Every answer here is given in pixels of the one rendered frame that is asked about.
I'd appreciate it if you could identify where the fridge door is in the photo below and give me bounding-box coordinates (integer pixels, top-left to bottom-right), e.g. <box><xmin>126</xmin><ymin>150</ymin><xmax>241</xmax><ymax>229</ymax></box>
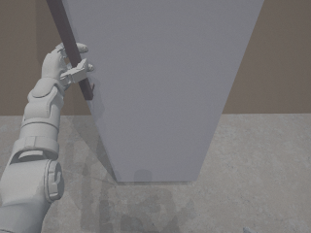
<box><xmin>61</xmin><ymin>0</ymin><xmax>264</xmax><ymax>183</ymax></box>

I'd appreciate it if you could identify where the handle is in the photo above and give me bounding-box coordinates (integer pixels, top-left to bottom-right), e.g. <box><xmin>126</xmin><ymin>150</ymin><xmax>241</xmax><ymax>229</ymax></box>
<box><xmin>46</xmin><ymin>0</ymin><xmax>95</xmax><ymax>101</ymax></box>

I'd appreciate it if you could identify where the robot left upper arm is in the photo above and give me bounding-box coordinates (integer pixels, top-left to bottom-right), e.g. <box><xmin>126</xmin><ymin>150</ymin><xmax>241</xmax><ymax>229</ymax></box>
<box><xmin>0</xmin><ymin>159</ymin><xmax>65</xmax><ymax>233</ymax></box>

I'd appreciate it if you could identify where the robot left hand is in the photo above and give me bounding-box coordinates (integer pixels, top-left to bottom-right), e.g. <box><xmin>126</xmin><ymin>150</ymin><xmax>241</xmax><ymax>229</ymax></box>
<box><xmin>41</xmin><ymin>43</ymin><xmax>94</xmax><ymax>91</ymax></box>

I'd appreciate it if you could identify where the left robot forearm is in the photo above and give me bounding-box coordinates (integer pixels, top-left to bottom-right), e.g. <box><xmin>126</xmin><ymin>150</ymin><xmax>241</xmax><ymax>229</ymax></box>
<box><xmin>0</xmin><ymin>78</ymin><xmax>65</xmax><ymax>204</ymax></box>

